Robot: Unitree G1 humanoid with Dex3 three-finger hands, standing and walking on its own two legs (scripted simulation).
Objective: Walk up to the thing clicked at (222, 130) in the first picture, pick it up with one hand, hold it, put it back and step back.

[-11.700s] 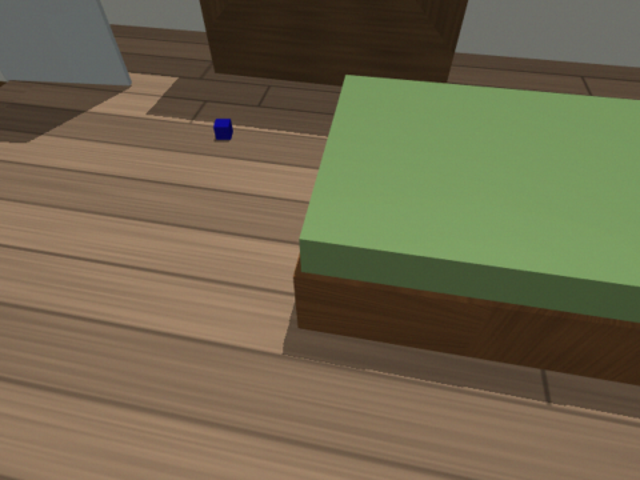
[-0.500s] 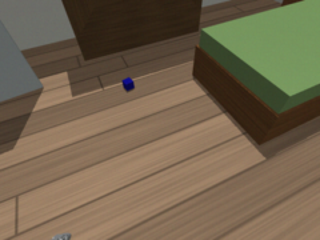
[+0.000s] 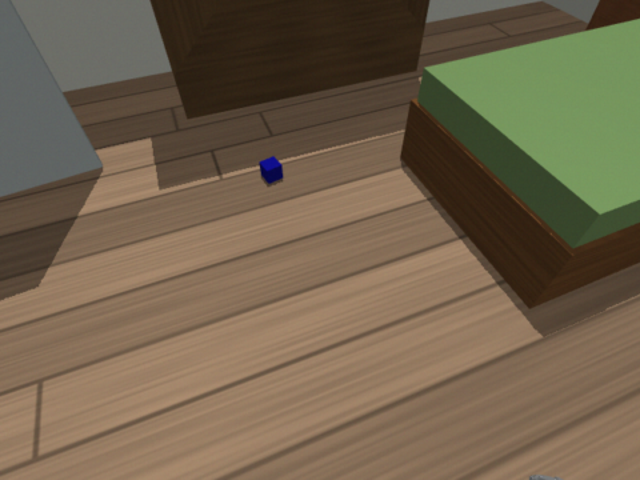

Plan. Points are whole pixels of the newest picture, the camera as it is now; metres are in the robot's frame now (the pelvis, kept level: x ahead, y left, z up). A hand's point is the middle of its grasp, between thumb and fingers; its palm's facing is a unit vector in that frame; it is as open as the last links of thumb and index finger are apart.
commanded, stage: stand
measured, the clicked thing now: (271, 170) +1.50 +0.24 -0.74
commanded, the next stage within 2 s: walk up in 2.00 s
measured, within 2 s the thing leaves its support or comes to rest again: neither
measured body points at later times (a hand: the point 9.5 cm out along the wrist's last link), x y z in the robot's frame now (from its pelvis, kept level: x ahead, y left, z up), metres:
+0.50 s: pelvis +0.00 +0.00 +0.00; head +0.01 +0.00 +0.45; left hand +0.08 +0.31 -0.13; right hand +0.08 -0.30 -0.13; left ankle -0.01 +0.13 -0.75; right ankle +0.01 -0.13 -0.75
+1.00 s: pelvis +0.00 +0.01 +0.00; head +0.01 +0.00 +0.45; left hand +0.07 +0.31 -0.13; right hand +0.08 -0.29 -0.13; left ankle -0.01 +0.13 -0.75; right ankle +0.01 -0.13 -0.75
